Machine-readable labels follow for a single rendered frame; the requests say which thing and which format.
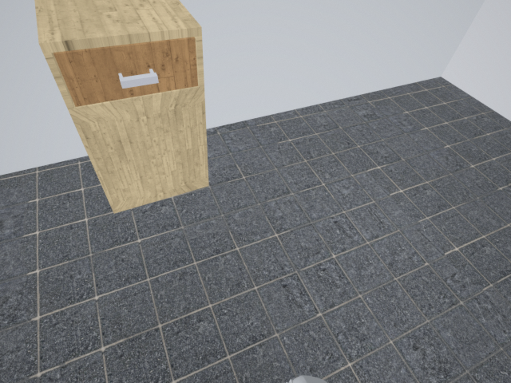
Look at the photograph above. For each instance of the cabinet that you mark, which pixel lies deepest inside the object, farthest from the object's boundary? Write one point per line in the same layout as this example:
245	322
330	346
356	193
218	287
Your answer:
143	149

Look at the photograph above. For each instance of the handle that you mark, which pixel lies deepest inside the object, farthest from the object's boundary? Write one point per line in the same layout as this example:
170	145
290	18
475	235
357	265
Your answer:
138	80

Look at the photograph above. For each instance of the drawer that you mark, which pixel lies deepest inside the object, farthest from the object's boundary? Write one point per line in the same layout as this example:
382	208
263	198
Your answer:
91	75

